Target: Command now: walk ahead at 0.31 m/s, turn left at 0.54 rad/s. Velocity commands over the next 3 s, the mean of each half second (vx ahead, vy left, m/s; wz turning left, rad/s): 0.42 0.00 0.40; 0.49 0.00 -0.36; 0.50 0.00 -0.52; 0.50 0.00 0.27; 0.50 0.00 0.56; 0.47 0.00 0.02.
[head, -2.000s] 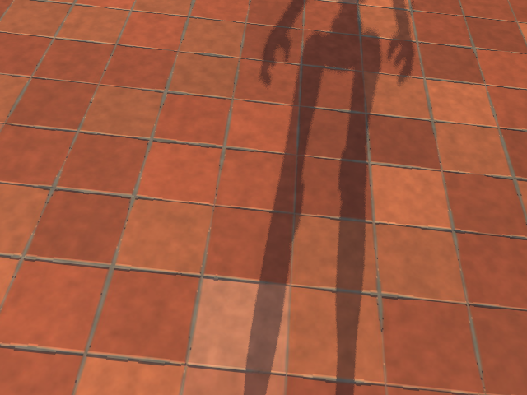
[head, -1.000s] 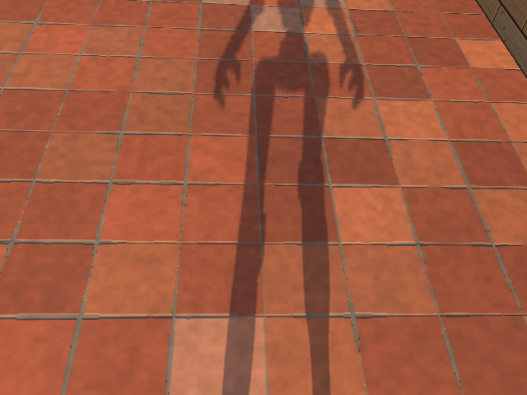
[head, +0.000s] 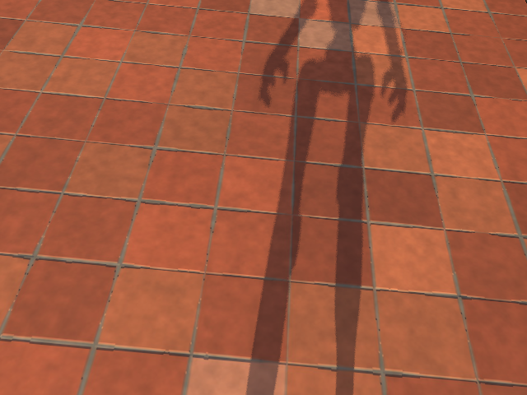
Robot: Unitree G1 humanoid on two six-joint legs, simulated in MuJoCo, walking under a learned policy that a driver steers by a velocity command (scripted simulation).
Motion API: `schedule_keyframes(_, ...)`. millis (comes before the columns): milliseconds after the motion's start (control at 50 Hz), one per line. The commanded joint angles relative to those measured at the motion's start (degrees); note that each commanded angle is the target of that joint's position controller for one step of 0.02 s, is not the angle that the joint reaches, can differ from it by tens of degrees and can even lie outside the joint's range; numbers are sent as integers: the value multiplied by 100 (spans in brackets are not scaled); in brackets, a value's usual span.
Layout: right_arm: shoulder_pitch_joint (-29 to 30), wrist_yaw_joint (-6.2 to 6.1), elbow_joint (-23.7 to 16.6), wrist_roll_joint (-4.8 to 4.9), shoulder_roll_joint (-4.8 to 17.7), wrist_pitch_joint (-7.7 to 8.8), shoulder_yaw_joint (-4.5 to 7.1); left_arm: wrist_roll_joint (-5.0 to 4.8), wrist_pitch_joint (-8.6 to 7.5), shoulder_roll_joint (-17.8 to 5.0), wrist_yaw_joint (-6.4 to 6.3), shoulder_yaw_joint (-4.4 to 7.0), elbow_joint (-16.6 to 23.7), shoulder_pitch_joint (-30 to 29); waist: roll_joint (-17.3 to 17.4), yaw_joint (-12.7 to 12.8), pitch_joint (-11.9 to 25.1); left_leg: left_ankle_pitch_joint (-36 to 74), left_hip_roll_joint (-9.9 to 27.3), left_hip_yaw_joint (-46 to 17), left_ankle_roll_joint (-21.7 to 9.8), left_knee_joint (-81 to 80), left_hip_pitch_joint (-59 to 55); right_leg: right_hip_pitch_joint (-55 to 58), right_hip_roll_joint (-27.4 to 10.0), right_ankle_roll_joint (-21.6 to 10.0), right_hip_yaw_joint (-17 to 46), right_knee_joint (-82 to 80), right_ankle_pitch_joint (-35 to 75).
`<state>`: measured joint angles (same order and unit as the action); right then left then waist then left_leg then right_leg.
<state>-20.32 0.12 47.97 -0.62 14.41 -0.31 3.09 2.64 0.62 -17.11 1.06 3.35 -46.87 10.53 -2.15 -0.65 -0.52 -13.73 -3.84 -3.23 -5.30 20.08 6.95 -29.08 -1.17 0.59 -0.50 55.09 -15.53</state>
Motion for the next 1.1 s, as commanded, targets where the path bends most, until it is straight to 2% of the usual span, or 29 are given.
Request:
schedule_keyframes(20, -283, 15, -191, 33, 899, 235, 234, 6, -110, -350, 41, 71, 416, -501, 601, -123, -232, -267, 1286, -1679, -830, -1108, -790, -1347, -107, 125, 112, -72, 436)
schedule_keyframes(120, -710, -15, -71, -6, 967, 286, 275, -38, -157, -335, 51, 39, 668, -1155, 780, -400, -441, -14, 1254, -1824, -908, -1053, -756, -1456, -94, 324, 103, -983, 642)
schedule_keyframes(200, -806, -39, -54, -39, 1063, 323, 311, -91, -251, -304, 94, -20, 918, -1563, 875, -486, -475, 946, 1247, -1908, -879, -645, -587, -1010, 32, 257, 71, -1670, 583)
schedule_keyframes(260, -488, -63, -141, -46, 1127, 364, 327, -130, -336, -398, 71, -13, 892, -1070, 955, -169, -285, 1733, 1297, -1937, -577, -345, -162, 263, 149, 9, -9, -2177, 542)
schedule_keyframes(280, -361, -56, -156, -42, 1152, 385, 326, -142, -365, -454, 26, 21, 776, -649, 933, 36, -164, 2259, 1253, -1887, -450, -79, 64, 1012, 275, -98, -92, -2358, 470)
schedule_keyframes(300, -306, -39, -130, -18, 1129, 415, 308, -123, -416, -551, -44, 83, 564, 32, 708, 376, 129, 2815, 1004, -1660, -306, 694, 211, 1954, 375, -223, -159, -2708, 568)
schedule_keyframes(320, -344, -3, -129, 12, 928, 456, 250, -37, -495, -845, -127, 178, 403, 824, 233, 718, 686, 2503, 563, -1227, -149, 2051, 663, 3105, -185, -427, 374, -2891, 193)
schedule_keyframes(340, -638, 18, -326, 148, 365, 486, 114, 106, -504, -1417, -197, 281, 384, 1591, -979, 793, 1521, 187, -172, -600, 99, 3947, 1948, 4409, -1775, -873, 2870, -3548, -1825)
schedule_keyframes(360, -948, 20, -279, 51, 522, 462, 128, 8, -442, -1506, -160, 317, 220, 1447, -1498, 445, 1375, -1527, -402, -563, 78, 4735, 2725, 4077, -2252, -1203, 4830, -4441, -2218)
schedule_keyframes(380, -729, 15, -173, -51, 688, 411, 151, -51, -420, -988, -124, 216, 344, 864, -573, 214, 488, -1071, 28, -671, -8, 5119, 2982, 3349, -2109, -1215, 4180, -4382, -2559)
schedule_keyframes(400, -296, 82, -191, -94, 688, 411, 133, -96, -447, -579, -94, 127, 398, 505, -27, 199, 18, -626, 240, -553, -16, 4925, 2908, 2723, -1786, -1159, 3229, -4347, -1861)
schedule_keyframes(420, -46, 127, -253, -110, 613, 414, 118, -82, -477, -387, -86, 62, 365, 387, -46, 127, -149, -410, 396, -458, 0, 4636, 2782, 2381, -1452, -1078, 2545, -4411, -968)
schedule_keyframes(440, 65, 164, -299, -197, 601, 385, 109, -98, -517, -290, -86, 19, 264, 457, -267, 50, -180, -332, 526, -324, 56, 4427, 2697, 2247, -1216, -1062, 2116, -4434, -195)
schedule_keyframes(500, 188, 226, -328, -268, 476, 323, 44, -203, -647, -276, -20, 7, 10, 859, -356, -21, -13, -203, 619, 92, 256, 4181, 2721, 2362, -973, -1268, 1612, -4384, 1701)
schedule_keyframes(560, 1020, 254, -625, -258, 330, 314, -59, -253, -639, -332, -52, 32, -182, 1191, -244, 84, -217, 152, 724, 325, 517, 3389, 3108, 2372, -867, -1402, 1384, -4549, 2090)
schedule_keyframes(620, 1783, 278, -868, -194, 179, 334, -181, -247, -594, -382, -80, 57, -301, 1399, -286, 237, -296, 694, 592, 504, 654, 2228, 2707, 2142, -650, -1276, 1149, -4489, 2385)
schedule_keyframes(660, 2078, 253, -948, -140, 215, 351, -201, -233, -569, -472, -85, 85, -354, 1555, -278, 326, -234, 917, 468, 536, 664, 1772, 2366, 2177, -682, -1209, 1199, -4316, 2706)
schedule_keyframes(720, 2124, 164, -1000, -99, 377, 401, -162, -216, -525, -584, -110, 121, -374, 1588, -265, 254, -148, 838, 376, 429, 532, 1356, 1823, 2330, -843, -1067, 1470, -3934, 3037)
schedule_keyframes(760, 1422, 77, -787, -104, 553, 469, -76, -218, -508, -684, -115, 156, -337, 1439, -179, -105, 127, 635, 198, 441, 370, 815, 734, 2251, -706, -901, 1473, -3125, 3523)
schedule_keyframes(780, 726, 2, -583, -172, 772, 545, 12, -245, -519, -610, -89, 145, -321, 1434, 90, -388, 544, 648, 393, 265, 207, 589, -322, 1916, -381, -781, 1240, -2112, 3326)
schedule_keyframes(800, -205, -99, -547, -308, 1228, 588, 124, -287, -546, -311, -69, 74, -82, 1351, 682, -749, 1348, -437, 1752, -1074, -92, 386, -1566, 1114, -29, -659, 933, -570, 1783)
schedule_keyframes(820, -228, -112, -551, -341, 1660, 499, 229, -445, -492, 209, -107, -17, 71, 1995, 1834, -392, 1859, -967, 3114, -3363, -660, -236, -2469, -420, 690, -532, 345, 921, -1559)
schedule_keyframes(840, 55, -94, -582, -204, 1161, 426, 171, -249, -382, -367, -153, 99, -78, 1829, 1063, -320, 1310, -1635, 2921, -3603, -727, -448, -1823, -873, 296, -591, 457, 1488, -1328)
schedule_keyframes(860, 471, -75, -637, -159, 689, 437, 47, -189, -350, -371, -97, 134, -63, 1453, 603, -197, 550, -1460, 2600, -2697, -595, -549, -1096, -901, 74, -595, 523, 1477, -782)
schedule_keyframes(880, 678, -49, -618, -154, 489, 472, -3, -182, -335, -226, -43, 117, -31, 1253, 564, -98, 200, -645, 2327, -1936, -487, -707, -579, -772, -88, -549, 484, 1317, -459)
schedule_keyframes(900, 684, -55, -569, -146, 398, 513, -27, -126, -281, -190, 2, 132, -35, 1177, 728, -19, 53, -47, 2114, -1366, -366, -801, -280, -631, -197, -501, 447, 1177, -338)
schedule_keyframes(920, 651, -62, -499, -121, 354, 560, -38, -76, -204, -149, 50, 135, -35, 1200, 843, 79, -18, 377, 1964, -948, -290, -875, -66, -498, -248, -442, 412, 1110, -270)
schedule_keyframes(980, 425, -42, -340, -42, 414, 708, 4, -60, -74, -24, 146, 123, 122, 865, 751, 154, -26, 1348, 1923, -295, -335, -1028, -73, -697, -280, -346, 337, 1061, 91)
schedule_keyframes(1100, 105, -37, -99, -57, 463, 698, 45, -60, -65, 81, 294, 22, 582, -352, 662, 10, -311, 1960, 1728, 828, -293, -1145, -229, -1105, -324, -225, 32, -259, 1262)
